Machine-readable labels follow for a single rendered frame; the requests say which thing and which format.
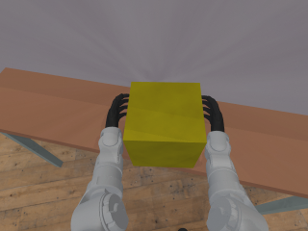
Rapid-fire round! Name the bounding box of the right robot hand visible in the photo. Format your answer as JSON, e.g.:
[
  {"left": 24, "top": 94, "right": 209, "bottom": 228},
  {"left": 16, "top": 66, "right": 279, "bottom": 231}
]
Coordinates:
[{"left": 201, "top": 95, "right": 225, "bottom": 132}]

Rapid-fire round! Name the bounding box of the robot right forearm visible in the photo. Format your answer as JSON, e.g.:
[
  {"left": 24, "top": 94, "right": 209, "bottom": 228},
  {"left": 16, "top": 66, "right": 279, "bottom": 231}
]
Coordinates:
[{"left": 204, "top": 131, "right": 259, "bottom": 213}]

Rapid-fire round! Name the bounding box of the left robot hand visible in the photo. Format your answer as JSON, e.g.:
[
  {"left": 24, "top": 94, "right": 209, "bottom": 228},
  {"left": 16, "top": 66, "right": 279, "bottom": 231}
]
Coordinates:
[{"left": 105, "top": 93, "right": 130, "bottom": 128}]

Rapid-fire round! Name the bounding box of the table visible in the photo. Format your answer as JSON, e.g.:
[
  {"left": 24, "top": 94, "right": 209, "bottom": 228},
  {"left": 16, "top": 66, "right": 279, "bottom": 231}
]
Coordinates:
[{"left": 0, "top": 67, "right": 308, "bottom": 215}]

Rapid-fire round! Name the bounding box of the carton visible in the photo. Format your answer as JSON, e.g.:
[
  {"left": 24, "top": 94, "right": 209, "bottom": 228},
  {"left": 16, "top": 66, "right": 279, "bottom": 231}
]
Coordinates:
[{"left": 123, "top": 82, "right": 207, "bottom": 168}]

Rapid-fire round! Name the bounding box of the robot left forearm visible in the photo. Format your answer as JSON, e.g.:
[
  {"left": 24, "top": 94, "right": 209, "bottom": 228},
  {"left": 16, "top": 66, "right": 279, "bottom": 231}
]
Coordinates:
[{"left": 70, "top": 126, "right": 124, "bottom": 231}]

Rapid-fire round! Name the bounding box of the left robot upper arm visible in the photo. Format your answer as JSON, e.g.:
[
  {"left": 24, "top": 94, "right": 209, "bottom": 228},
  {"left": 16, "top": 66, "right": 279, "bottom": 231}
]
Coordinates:
[{"left": 71, "top": 192, "right": 129, "bottom": 231}]

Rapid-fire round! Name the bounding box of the right robot upper arm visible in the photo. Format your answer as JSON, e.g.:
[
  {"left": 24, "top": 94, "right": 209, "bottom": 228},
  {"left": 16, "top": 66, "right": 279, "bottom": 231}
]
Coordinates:
[{"left": 206, "top": 196, "right": 269, "bottom": 231}]

